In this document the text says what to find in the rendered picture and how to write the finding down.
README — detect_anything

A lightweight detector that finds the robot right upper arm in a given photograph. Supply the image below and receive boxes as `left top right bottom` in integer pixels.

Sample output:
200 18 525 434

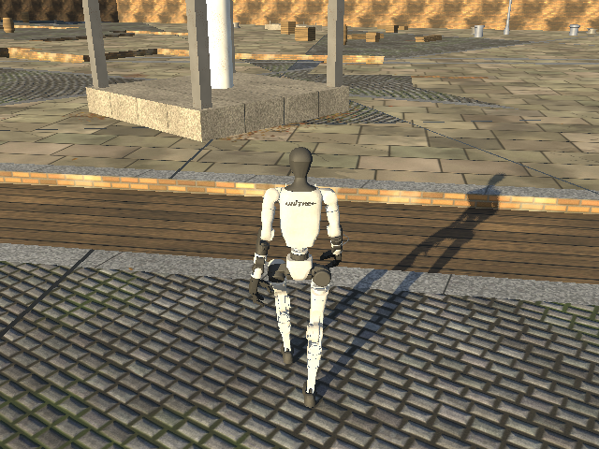
319 188 341 238

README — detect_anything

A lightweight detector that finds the robot left hand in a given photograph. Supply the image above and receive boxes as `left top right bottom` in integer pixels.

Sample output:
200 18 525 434
249 277 271 307

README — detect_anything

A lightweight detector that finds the left robot forearm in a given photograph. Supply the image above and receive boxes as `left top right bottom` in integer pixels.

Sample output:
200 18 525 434
251 226 270 279

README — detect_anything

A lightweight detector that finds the robot left upper arm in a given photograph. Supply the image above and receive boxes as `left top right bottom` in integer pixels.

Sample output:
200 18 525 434
260 187 282 241

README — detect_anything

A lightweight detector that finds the robot right hand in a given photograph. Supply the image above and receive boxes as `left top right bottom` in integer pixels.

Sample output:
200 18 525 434
320 249 342 268

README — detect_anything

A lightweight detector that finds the robot head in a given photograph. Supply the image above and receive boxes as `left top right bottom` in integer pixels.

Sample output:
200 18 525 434
285 147 316 192

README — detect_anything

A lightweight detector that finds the robot right shin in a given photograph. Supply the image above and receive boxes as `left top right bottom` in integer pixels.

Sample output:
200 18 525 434
306 326 323 394

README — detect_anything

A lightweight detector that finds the right robot forearm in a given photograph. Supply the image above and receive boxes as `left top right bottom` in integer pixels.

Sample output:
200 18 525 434
330 225 343 255

